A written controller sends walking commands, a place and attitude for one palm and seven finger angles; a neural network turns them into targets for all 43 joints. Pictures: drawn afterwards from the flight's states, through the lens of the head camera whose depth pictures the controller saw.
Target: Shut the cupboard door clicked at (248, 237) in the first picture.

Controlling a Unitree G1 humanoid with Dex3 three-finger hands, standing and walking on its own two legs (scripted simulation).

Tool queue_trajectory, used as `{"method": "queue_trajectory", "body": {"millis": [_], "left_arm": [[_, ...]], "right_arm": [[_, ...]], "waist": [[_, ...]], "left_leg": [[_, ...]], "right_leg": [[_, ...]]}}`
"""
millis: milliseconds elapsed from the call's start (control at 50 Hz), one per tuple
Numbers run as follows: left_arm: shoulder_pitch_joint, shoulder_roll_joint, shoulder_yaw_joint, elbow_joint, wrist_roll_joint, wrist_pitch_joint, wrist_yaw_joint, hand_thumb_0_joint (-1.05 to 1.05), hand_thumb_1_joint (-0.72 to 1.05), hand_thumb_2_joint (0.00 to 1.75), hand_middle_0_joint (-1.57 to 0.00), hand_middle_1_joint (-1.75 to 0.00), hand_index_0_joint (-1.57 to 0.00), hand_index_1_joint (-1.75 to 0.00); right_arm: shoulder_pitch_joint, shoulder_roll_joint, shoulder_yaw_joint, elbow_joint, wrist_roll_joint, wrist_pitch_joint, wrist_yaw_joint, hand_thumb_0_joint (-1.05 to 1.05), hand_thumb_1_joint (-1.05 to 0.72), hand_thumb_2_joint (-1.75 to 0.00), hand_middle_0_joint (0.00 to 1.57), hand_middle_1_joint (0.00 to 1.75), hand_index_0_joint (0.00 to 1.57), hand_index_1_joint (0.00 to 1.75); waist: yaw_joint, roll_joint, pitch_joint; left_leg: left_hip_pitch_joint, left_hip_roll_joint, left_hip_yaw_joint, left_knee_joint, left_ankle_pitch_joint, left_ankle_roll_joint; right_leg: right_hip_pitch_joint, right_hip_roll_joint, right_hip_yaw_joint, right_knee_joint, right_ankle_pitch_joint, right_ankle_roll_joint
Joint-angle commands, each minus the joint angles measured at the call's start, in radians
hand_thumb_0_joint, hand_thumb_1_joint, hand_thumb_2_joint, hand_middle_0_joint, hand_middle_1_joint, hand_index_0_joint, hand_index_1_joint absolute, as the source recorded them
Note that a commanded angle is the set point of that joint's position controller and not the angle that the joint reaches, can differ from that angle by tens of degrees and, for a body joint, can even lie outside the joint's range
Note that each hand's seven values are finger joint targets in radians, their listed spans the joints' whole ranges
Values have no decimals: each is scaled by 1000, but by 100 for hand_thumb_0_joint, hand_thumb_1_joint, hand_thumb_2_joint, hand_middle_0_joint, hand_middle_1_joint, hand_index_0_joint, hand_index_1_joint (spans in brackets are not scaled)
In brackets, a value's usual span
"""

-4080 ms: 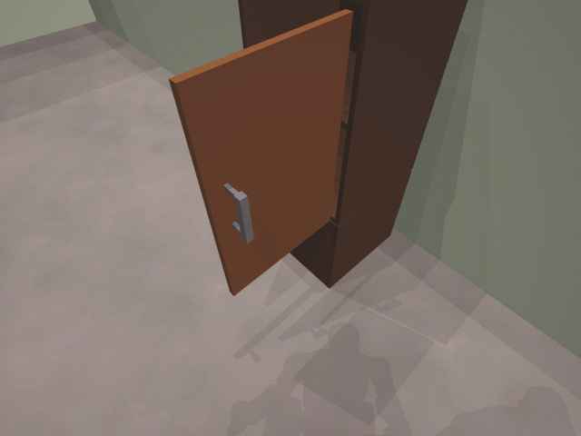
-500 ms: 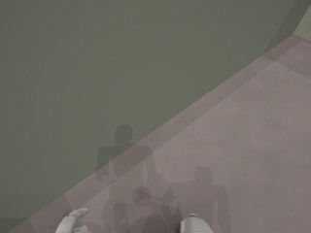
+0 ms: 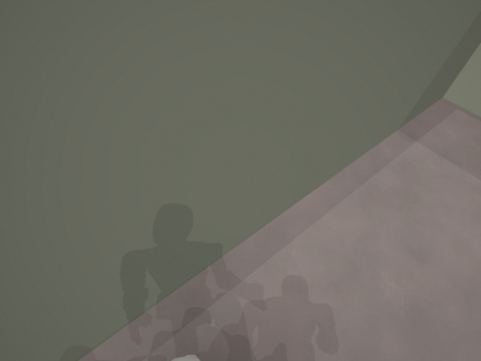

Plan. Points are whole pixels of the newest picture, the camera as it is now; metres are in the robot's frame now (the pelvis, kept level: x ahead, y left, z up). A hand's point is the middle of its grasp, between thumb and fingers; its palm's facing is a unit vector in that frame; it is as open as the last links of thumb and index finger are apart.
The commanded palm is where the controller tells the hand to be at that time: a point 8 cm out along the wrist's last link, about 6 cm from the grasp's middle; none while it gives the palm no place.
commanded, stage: turn to face it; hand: left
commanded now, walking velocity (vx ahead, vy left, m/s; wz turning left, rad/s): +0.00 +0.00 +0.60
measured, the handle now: out of the picture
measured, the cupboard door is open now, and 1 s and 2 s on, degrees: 91 91 91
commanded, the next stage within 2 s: none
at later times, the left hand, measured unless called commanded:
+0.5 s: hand (150, 359) +0.15 +0.17 -0.14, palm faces +0.27 -0.92 -0.28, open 7.4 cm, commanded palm none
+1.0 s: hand out of the picture +0.04 +0.16 -0.16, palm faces +0.59 -0.76 -0.27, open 7.4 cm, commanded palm none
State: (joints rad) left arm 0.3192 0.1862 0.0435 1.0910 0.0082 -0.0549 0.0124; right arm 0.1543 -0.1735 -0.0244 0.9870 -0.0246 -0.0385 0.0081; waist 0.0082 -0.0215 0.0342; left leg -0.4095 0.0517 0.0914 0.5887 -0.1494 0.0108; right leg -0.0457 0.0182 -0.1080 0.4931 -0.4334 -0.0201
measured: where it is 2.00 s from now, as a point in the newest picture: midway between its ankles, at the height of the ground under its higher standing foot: outside the picture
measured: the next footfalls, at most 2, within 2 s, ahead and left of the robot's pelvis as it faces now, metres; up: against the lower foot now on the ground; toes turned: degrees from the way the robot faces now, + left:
right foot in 0.42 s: +0.13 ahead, -0.16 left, +0.00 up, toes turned +11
left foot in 0.80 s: +0.09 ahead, +0.08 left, +0.00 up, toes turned +36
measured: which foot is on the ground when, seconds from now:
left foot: down 0.00-0.42, up 0.44-0.78, down 0.80-1.00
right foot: down 0.00-0.00, up 0.02-0.40, down 0.42-0.80, up 0.82-1.00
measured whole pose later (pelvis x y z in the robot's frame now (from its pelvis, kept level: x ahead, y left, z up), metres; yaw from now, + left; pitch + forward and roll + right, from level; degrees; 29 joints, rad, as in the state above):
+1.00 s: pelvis +0.11 -0.06 +0.01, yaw +35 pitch +1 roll +0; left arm 0.18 0.26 0.07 0.91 0.01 0.06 0.01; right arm 0.12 -0.24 -0.04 0.89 -0.03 0.04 0.01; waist 0.02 -0.02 0.10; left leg -0.31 0.02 0.00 0.56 -0.26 0.00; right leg -0.46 -0.09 -0.03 1.02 -0.46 0.07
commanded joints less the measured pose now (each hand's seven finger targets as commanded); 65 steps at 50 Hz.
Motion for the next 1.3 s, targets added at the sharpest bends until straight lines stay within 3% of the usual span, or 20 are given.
{"method": "queue_trajectory", "body": {"millis": [0,100,280,340,360,380,400,440,500,660,740,780,800,880,1060,1080,1120,1140,1200,1280], "left_arm": [[26,81,-5,-92,-11,1,17,0,90,90,-20,-30,-20,-30],[-72,70,22,-119,1,47,5,0,90,90,-20,-30,-20,-30],[-157,70,37,-208,5,73,4,0,90,90,-20,-30,-20,-30],[-93,94,44,-203,1,61,6,0,90,90,-20,-30,-20,-30],[-53,135,53,-199,3,52,13,0,90,90,-20,-30,-20,-30],[-21,231,72,-199,19,41,21,0,90,90,-20,-30,-20,-30],[-26,282,75,-216,20,44,23,0,90,90,-20,-30,-20,-30],[-134,202,52,-239,17,41,27,0,90,90,-20,-30,-20,-30],[-164,163,35,-248,12,43,24,0,90,90,-20,-30,-20,-30],[-44,231,55,-221,20,39,20,0,90,90,-20,-30,-20,-30],[-84,242,59,-237,7,40,10,0,90,90,-20,-30,-20,-30],[-144,131,29,-308,-2,51,3,0,90,90,-20,-30,-20,-30],[-193,171,30,-326,6,67,12,0,90,90,-20,-30,-20,-30],[-156,157,45,-269,10,91,2,0,90,90,-20,-30,-20,-30],[-43,140,45,-257,6,72,-3,0,90,90,-20,-30,-20,-30],[3,173,55,-250,10,61,2,0,90,90,-20,-30,-20,-30],[10,320,74,-266,26,47,17,0,90,90,-20,-30,-20,-30],[-34,284,62,-277,20,47,20,0,90,90,-20,-30,-20,-30],[-173,196,42,-308,18,53,23,0,90,90,-20,-30,-20,-30],[-82,204,48,-281,21,44,24,0,90,90,-20,-30,-20,-30]], "right_arm": [[302,-226,-43,40,-1,4,-35,0,-90,-90,20,30,20,30],[123,-178,-35,-18,1,13,-48,0,-90,-90,20,30,20,30],[78,-223,-75,-69,-7,49,-31,0,-90,-90,20,30,20,30],[37,-231,-88,-94,1,62,-28,0,-90,-90,20,30,20,30],[28,-205,-87,-108,10,63,-24,0,-90,-90,20,30,20,30],[33,-140,-79,-126,19,61,-17,0,-90,-90,20,30,20,30],[4,-145,-85,-147,14,62,-14,0,-90,-90,20,30,20,30],[26,-143,-86,-126,7,80,-3,0,-90,-90,20,30,20,30],[36,-118,-75,-110,11,95,10,0,-90,-90,20,30,20,30],[-79,-104,-46,-155,14,84,22,0,-90,-90,20,30,20,30],[66,-172,-64,-135,5,71,16,0,-90,-90,20,30,20,30],[203,-367,-112,-115,2,62,1,0,-90,-90,20,30,20,30],[215,-352,-105,-99,8,70,-3,0,-90,-90,20,30,20,30],[-19,-274,-80,-157,-2,64,-22,0,-90,-90,20,30,20,30],[-78,-278,-96,-182,2,78,-10,0,-90,-90,20,30,20,30],[-89,-249,-94,-190,9,79,-8,0,-90,-90,20,30,20,30],[-105,-167,-83,-225,15,77,2,0,-90,-90,20,30,20,30],[-85,-185,-85,-219,10,81,6,0,-90,-90,20,30,20,30],[-30,-163,-85,-161,8,103,19,0,-90,-90,20,30,20,30],[-81,-117,-61,-164,16,93,24,0,-90,-90,20,30,20,30]], "waist": [[-86,268,-185],[-11,124,-74],[-22,205,-90],[15,183,-102],[39,96,-112],[56,-191,-133],[67,-307,-109],[-2,-161,-40],[-29,-200,-25],[33,-185,-51],[-62,-106,-143],[-136,353,-221],[-129,178,-196],[-31,213,-31],[23,180,-69],[53,91,-77],[78,-327,-76],[43,-233,-60],[-32,-228,-21],[16,-191,-55]], "left_leg": [[458,363,-461,-153,852,254],[204,228,-307,-221,566,168],[126,161,-382,-246,180,146],[37,115,-389,-171,142,106],[-72,68,-365,-109,23,62],[-221,-58,-199,96,-246,-20],[-231,-105,-98,368,-487,-58],[-213,-29,-137,600,-386,-55],[-195,-7,-74,593,-287,-81],[-66,-33,39,171,-280,-67],[253,-44,41,-112,-3,-25],[522,396,-527,-179,720,227],[475,412,-447,-159,652,257],[181,229,-317,-248,175,157],[36,125,-327,-152,31,102],[-48,66,-296,-63,-56,58],[-208,-105,-109,442,-495,-48],[-189,-57,-163,588,-453,-35],[-158,-8,-111,666,-303,-65],[-107,-23,-24,352,-313,-82]], "right_leg": [[-364,-27,79,617,-225,37],[-392,-80,114,582,-36,76],[-315,-30,81,299,11,82],[-124,-8,65,49,155,75],[24,-72,123,-94,217,65],[132,-321,348,-222,224,-2],[14,-531,504,-250,363,-116],[-115,-444,319,-191,464,-147],[-98,-335,102,-135,665,-91],[38,-368,12,-23,895,-85],[-93,-344,-73,229,805,-3],[-551,-126,-37,654,-242,109],[-559,-150,88,711,-224,91],[-498,-135,113,645,-37,95],[-156,-31,30,113,120,87],[-44,-73,67,-41,184,81],[-56,-519,523,-255,288,-105],[-132,-501,430,-225,298,-139],[-196,-361,186,-181,360,-89],[-32,-345,58,-87,682,-84]]}}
